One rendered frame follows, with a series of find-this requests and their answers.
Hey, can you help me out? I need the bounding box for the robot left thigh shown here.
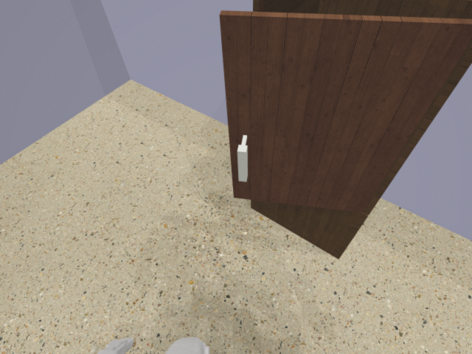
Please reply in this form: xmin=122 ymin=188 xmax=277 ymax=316
xmin=165 ymin=337 xmax=209 ymax=354

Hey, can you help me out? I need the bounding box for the handle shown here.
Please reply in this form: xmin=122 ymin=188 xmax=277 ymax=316
xmin=237 ymin=135 xmax=248 ymax=182

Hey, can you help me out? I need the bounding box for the cupboard door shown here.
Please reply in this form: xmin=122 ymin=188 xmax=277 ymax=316
xmin=220 ymin=10 xmax=472 ymax=212

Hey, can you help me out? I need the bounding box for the robot left hand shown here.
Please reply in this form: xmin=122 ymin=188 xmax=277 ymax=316
xmin=98 ymin=338 xmax=133 ymax=354

